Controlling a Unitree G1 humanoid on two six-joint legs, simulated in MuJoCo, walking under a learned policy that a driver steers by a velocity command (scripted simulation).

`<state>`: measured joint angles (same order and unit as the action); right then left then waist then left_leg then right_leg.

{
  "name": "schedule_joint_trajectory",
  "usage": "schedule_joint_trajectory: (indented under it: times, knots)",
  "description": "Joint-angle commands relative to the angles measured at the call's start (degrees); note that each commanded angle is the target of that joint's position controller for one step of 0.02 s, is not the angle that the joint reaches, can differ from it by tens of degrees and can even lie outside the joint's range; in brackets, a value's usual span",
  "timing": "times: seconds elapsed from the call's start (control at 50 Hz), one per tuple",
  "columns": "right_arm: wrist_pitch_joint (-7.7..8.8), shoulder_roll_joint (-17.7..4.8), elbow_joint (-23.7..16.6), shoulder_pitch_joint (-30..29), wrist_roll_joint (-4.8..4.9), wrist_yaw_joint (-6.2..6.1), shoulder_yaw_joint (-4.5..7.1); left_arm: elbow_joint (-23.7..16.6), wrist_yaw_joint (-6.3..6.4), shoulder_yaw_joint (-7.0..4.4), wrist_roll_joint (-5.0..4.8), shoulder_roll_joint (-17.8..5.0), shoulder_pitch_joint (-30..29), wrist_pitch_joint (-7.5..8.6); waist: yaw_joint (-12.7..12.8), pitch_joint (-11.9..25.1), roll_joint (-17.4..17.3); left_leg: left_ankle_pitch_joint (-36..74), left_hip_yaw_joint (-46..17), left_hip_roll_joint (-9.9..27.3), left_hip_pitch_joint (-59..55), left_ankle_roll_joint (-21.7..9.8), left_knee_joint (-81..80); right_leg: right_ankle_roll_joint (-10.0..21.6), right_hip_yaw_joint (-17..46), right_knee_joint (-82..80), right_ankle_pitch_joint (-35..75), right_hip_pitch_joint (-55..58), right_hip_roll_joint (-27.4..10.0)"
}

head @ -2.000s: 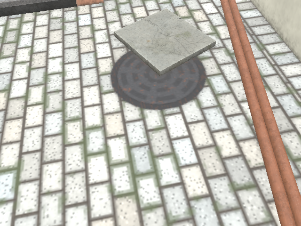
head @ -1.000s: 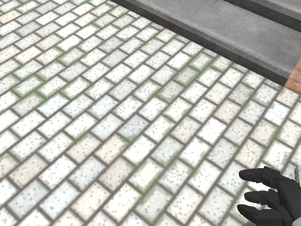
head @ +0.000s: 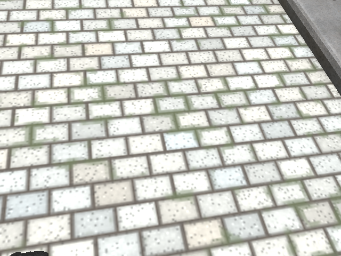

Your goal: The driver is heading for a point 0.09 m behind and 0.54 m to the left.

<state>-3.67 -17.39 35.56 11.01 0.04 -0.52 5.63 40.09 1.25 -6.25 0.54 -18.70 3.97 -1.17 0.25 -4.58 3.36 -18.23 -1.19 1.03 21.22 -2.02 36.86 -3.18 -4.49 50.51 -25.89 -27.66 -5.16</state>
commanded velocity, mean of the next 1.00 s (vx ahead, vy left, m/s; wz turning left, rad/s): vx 0.77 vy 0.00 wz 0.99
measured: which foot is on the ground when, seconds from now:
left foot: down 0.00-0.40, up 0.42-0.84, down 0.86-1.00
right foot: up 0.00-0.38, down 0.40-0.86, up 0.88-1.00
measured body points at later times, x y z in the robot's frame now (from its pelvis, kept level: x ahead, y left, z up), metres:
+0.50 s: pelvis +0.16 +0.01 +0.01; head +0.18 +0.01 +0.46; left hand +0.17 +0.33 -0.08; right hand +0.40 -0.19 -0.09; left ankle +0.05 +0.10 -0.66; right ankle +0.18 -0.10 -0.73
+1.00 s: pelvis +0.43 +0.27 -0.02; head +0.47 +0.28 +0.43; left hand +0.27 +0.49 -0.12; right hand +0.72 +0.18 -0.15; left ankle +0.42 +0.26 -0.73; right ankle +0.50 +0.08 -0.61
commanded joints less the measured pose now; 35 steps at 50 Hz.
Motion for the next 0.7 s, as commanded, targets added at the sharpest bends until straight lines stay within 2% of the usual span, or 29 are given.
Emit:
schedule_joint_trajectory:
  times: [0.02, 0.04, 0.06, 0.08, 0.12, 0.16, 0.22, 0.24, 0.26, 0.28, 0.32, 0.36, 0.38, 0.4, 0.42, 0.44, 0.46, 0.48, 0.5, 0.54, 0.56, 0.62, 0.7]
  knots:
    - [3.14, -13.4, -3.6, 1.4, 0.68, -0.79, 3.96, -6.5, 0.74, -1.43, -0.21, -5.1, -4.9, 1.89, -1.2, 9.6, -10.7, -2.7, -25.8, 13.4, -15.8, -12.2, -21.5, 2.0, 9.4, 12.7, 2.5, -17.6, 2.6]
    - [3.32, -11.1, -3.4, 1.2, 2.06, -0.76, 3.05, -5.5, 0.51, -1.91, -0.07, -6.1, -3.1, 2.37, -0.8, 9.8, -11.0, -14.2, -26.3, 12.8, -15.5, -11.2, -22.9, 2.1, 9.3, 10.9, 5.9, -16.7, 2.4]
    - [3.57, -10.4, -3.4, 1.2, 2.16, -0.89, 2.46, -5.2, -0.03, -2.04, -0.35, -5.9, -2.7, 2.92, -0.5, 9.3, -12.5, -19.5, -26.7, 11.5, -14.2, -10.8, -24.3, 1.9, 8.9, 10.3, 8.7, -15.2, 3.4]
    - [3.88, -10.0, -3.2, 1.8, 1.78, -1.02, 2.12, -5.2, -0.55, -2.06, -0.87, -5.6, -3.0, 3.62, -0.5, 8.8, -13.2, -20.7, -27.1, 10.8, -14.2, -10.6, -25.4, 1.8, 8.7, 8.6, 10.7, -14.5, 4.3]
    - [4.57, -9.9, -2.4, 4.1, 1.29, -1.44, 1.92, -5.3, -1.22, -1.91, -1.3, -4.8, -4.8, 4.99, -1.3, 7.9, -12.5, -17.3, -26.7, 9.8, -15.3, -10.2, -25.9, 1.4, 8.8, 3.0, 13.9, -13.3, 5.5]
    - [5.01, -9.9, -1.7, 6.0, 1.39, -1.83, 1.79, -5.4, -1.61, -1.7, -1.26, -3.8, -6.2, 5.98, -1.9, 6.8, -12.7, -14.5, -26.6, 8.7, -15.6, -10.3, -25.7, 0.6, 9.1, -2.2, 15.5, -12.0, 6.8]
    - [5.19, -9.9, -2.0, 6.0, 1.77, -1.98, 1.57, -6.0, -2.1, -1.23, -1.71, -2.7, -7.9, 6.92, -2.2, 4.7, -14.2, -11.2, -26.3, 6.3, -12.4, -10.6, -24.4, -0.9, 9.1, -9.7, 15.5, -7.7, 8.5]
    - [4.11, -12.8, -0.7, 7.4, -2.45, 0.84, 2.29, -3.2, -3.21, 0.19, 3.13, -2.1, -3.0, 2.8, -3.3, 5.6, -19.7, -14.2, -25.0, 2.4, -11.2, -9.9, -24.1, -1.8, 5.1, -6.7, 13.0, -5.9, 7.6]
    - [3.59, -11.0, -1.4, 7.1, -2.21, 2.25, 1.95, -4.2, -3.26, 0.05, 2.61, -2.5, -4.3, 1.33, -3.7, 3.6, -17.8, -13.8, -25.7, 1.5, -8.7, -10.1, -23.4, -2.6, 4.9, -7.6, 11.3, -5.0, 7.6]
    - [3.38, -10.6, -1.6, 7.3, -1.61, 3.01, 1.67, -5.5, -3.12, 0.46, 1.68, -2.6, -6.7, 0.88, -4.4, 2.8, -16.0, -13.7, -27.4, 1.3, -7.0, -10.6, -22.9, -3.1, 4.8, -9.4, 9.9, -3.7, 7.7]
    - [3.48, -11.1, -2.3, 6.2, -1.19, 3.33, 1.7, -7.0, -2.76, 0.92, 0.44, -2.8, -8.4, 1.22, -4.2, 2.6, -14.1, -13.5, -31.3, 2.1, -5.4, -11.1, -21.4, -2.8, 6.4, -14.3, 8.5, 0.0, 7.5]
    - [3.95, -11.3, -4.1, 0.8, -0.98, 2.97, 1.62, -5.7, -1.99, 0.76, -0.53, -4.1, -2.5, 2.15, -0.2, 3.5, -11.9, -12.6, -33.8, 2.6, 1.6, -9.9, -19.7, -0.6, 7.8, -19.5, 10.2, 12.8, 6.8]
    - [4.23, -10.5, -4.7, -1.9, -1.03, 2.7, 1.32, -4.0, -1.23, 0.42, -0.62, -4.9, 3.8, 2.71, 3.7, 4.3, -9.0, -12.9, -32.7, 1.0, 7.4, -8.5, -15.4, 0.7, 7.5, -23.7, 12.7, 23.1, 6.1]
    - [4.91, -7.3, -4.9, -2.6, -1.21, 2.57, 0.41, -2.1, -0.37, -0.33, 0.31, -7.7, 11.4, 3.44, 7.1, 6.6, -3.0, -15.4, -27.7, -3.0, 15.6, -6.4, -6.0, 1.7, 8.8, -25.2, 9.9, 35.7, 2.6]
    - [5.93, -1.1, -5.3, -1.0, -1.19, 2.34, -1.32, -1.5, 0.32, -0.89, 2.26, -11.9, 18.8, 4.09, 9.0, 12.0, 10.3, -18.6, -15.7, -10.3, 20.0, -4.4, 15.8, 2.7, 23.6, -30.6, -8.5, 43.5, -11.3]
    - [5.94, -1.9, -7.7, -1.5, 0.14, 1.84, -1.72, -2.5, 0.23, -1.67, 3.32, -16.3, 15.4, 4.1, 5.8, 9.7, 14.5, -11.5, -11.4, -10.7, 31.9, -3.7, 25.7, 4.9, 47.9, -41.0, -25.5, 40.3, -20.2]
    - [5.23, -5.3, -6.6, -3.4, -1.23, 1.52, -1.3, -3.4, -0.33, -1.0, 2.69, -11.9, 11.0, 3.96, 3.8, 4.3, 5.9, -4.6, -9.8, -4.4, 33.1, -3.1, 31.2, 5.2, 44.9, -40.5, -23.7, 34.5, -20.4]
    - [4.93, -7.2, -5.4, -4.2, -2.39, 2.48, -0.68, -3.6, -0.51, 0.13, 1.66, -8.2, 10.4, 3.92, 3.3, 2.9, 2.2, -1.0, -8.8, -3.4, 31.9, -2.6, 31.9, 4.6, 35.6, -38.8, -17.6, 31.7, -16.7]
    - [4.66, -7.1, -4.1, -3.0, -2.5, 3.61, -0.6, -3.3, -0.57, 0.84, 1.41, -6.5, 10.6, 4.02, 2.5, 3.2, 1.8, 2.0, -7.9, -1.9, 29.8, -1.7, 32.0, 3.7, 26.9, -38.7, -9.7, 30.5, -13.1]
    - [3.93, -6.0, -3.4, -3.7, -2.62, 5.41, -0.93, -0.9, -0.41, 1.61, 1.14, -4.8, 14.3, 4.67, 3.0, 2.5, 4.0, 6.6, -4.7, 0.2, 29.5, -1.1, 35.7, 3.4, 15.3, -39.0, 2.4, 30.0, -8.8]
    - [3.79, -5.0, -3.7, -4.7, -2.46, 5.75, -1.39, 0.1, -0.81, 1.66, 1.13, -4.5, 16.7, 5.23, 3.5, 2.1, 4.4, 8.0, -4.1, 1.0, 30.5, -1.2, 37.2, 3.6, 12.7, -39.1, 6.0, 30.3, -8.6]
    - [3.59, -3.7, -4.5, -9.5, -2.13, 6.09, -2.16, 2.7, -1.51, 2.14, 1.26, -2.6, 21.3, 6.26, 4.1, -0.9, 2.5, 11.4, -2.6, 1.4, 33.8, -1.9, 38.1, 3.4, 5.0, -40.5, 15.8, 30.8, -8.3]
    - [3.57, -2.1, -6.8, -19.2, -2.4, 6.92, -3.58, 6.4, -1.04, 2.79, 1.4, -1.5, 26.0, 6.86, 5.2, -5.8, 1.4, 11.0, 6.4, 0.4, 32.4, -2.9, 25.7, 2.6, -5.3, -42.4, 35.1, 31.1, -6.3]
Keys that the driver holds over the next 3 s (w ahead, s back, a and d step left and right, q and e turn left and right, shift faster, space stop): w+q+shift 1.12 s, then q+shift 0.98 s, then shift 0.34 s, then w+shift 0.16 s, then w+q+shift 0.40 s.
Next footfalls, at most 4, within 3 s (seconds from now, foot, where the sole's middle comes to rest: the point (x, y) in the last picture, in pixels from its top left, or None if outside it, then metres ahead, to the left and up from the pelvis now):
0.40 right None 0.21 -0.09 -0.77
0.86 left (77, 246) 0.45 0.29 -0.76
1.26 right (19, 153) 0.81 0.60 -0.77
1.64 left None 0.60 0.81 -0.77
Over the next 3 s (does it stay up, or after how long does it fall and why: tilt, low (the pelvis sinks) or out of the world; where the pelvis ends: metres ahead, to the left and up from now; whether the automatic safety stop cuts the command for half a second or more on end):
stays up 0.61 0.89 0.01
